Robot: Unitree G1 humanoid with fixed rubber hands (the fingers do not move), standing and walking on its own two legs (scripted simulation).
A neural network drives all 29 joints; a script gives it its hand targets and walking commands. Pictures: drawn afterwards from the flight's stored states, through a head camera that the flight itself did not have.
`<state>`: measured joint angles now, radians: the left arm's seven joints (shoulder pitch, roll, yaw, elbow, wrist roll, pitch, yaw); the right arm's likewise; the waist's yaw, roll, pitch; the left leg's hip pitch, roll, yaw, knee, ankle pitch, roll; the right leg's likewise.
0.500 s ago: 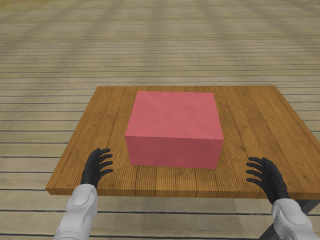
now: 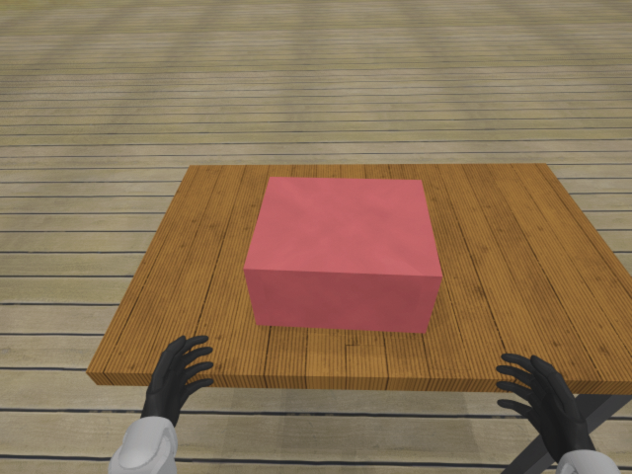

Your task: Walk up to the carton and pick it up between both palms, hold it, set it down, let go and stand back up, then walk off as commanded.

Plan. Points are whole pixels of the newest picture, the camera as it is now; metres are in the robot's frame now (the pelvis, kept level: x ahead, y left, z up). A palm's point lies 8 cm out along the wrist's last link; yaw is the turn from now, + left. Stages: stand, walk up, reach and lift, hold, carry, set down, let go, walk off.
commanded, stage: set down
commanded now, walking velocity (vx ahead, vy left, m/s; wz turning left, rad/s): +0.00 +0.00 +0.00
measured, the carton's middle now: (342, 249) +0.49 -0.03 +0.00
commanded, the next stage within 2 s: let go in 1.50 s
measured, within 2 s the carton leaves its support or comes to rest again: neither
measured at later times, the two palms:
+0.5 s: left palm (167, 411) +0.23 +0.21 -0.01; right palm (549, 430) +0.18 -0.25 +0.00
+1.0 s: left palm (167, 413) +0.23 +0.21 -0.01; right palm (543, 455) +0.17 -0.25 -0.04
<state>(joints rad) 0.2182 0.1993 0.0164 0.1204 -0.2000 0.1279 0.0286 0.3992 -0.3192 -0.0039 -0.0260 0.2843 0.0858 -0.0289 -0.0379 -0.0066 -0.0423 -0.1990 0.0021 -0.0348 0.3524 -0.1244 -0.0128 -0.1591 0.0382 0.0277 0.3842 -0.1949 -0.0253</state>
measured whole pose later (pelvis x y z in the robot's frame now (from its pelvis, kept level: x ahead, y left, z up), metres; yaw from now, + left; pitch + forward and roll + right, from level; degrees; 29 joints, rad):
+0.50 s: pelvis +0.02 +0.00 +0.00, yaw +0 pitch +0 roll +0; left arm 0.26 0.20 0.02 0.21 -0.14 0.00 -0.02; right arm 0.40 -0.30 -0.01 0.08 0.28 0.03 -0.03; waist -0.04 -0.01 -0.01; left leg -0.20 0.00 -0.03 0.35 -0.15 -0.01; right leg -0.15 0.04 0.03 0.35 -0.21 -0.03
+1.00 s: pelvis +0.02 +0.00 +0.00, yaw +0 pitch +0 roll +0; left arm 0.26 0.20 0.02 0.27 -0.10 -0.09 -0.03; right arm 0.36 -0.26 0.00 0.32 0.21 -0.06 -0.02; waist -0.04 -0.01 -0.01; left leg -0.20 0.00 -0.03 0.35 -0.15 -0.01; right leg -0.15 0.04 0.03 0.36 -0.21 -0.03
